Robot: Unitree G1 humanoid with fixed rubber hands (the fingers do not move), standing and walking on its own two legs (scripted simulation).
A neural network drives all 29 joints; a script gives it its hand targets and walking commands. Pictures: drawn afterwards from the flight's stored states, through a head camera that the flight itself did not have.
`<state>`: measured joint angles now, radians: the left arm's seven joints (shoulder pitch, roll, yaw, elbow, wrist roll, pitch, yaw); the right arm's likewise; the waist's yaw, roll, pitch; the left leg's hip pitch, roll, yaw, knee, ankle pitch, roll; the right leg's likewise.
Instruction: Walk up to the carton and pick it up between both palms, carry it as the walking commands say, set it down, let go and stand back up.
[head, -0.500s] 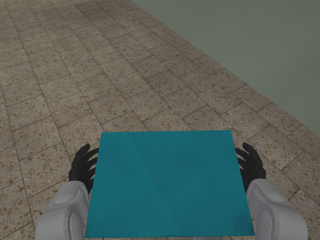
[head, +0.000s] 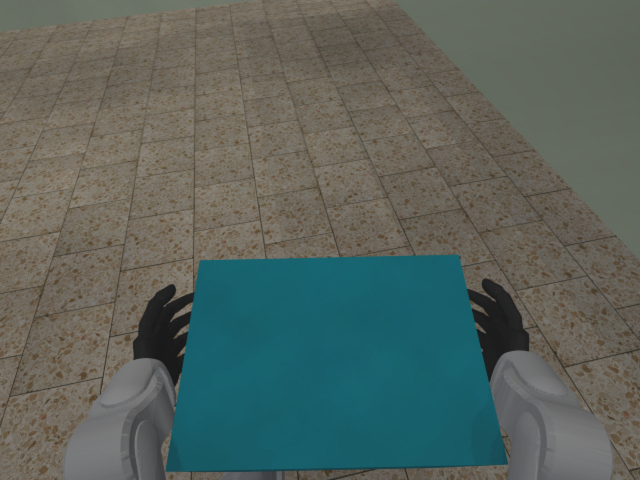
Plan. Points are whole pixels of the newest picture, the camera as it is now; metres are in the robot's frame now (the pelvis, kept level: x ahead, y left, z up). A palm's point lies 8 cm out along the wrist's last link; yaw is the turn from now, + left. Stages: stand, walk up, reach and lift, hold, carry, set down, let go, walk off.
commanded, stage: carry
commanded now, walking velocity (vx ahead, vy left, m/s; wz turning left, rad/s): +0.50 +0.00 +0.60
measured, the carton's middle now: (330, 377) +0.24 +0.01 +0.01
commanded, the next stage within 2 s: none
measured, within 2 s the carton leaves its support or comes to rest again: neither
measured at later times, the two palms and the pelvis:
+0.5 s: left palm (173, 174) +0.55 +0.27 +0.07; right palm (379, 129) +0.65 -0.07 +0.08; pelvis +0.38 +0.04 +0.00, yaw +16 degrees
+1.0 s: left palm (149, 85) +0.79 +0.38 +0.10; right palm (297, 44) +1.00 +0.10 +0.08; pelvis +0.71 +0.11 +0.00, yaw +34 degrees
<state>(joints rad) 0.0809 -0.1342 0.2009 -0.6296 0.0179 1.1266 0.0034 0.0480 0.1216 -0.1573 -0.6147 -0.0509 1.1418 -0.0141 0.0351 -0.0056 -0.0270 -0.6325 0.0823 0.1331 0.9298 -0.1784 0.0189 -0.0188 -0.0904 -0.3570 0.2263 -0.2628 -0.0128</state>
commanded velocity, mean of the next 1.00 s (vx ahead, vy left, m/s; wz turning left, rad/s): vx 0.50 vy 0.00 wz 0.60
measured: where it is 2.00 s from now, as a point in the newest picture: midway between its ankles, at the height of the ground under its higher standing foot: (204, 233)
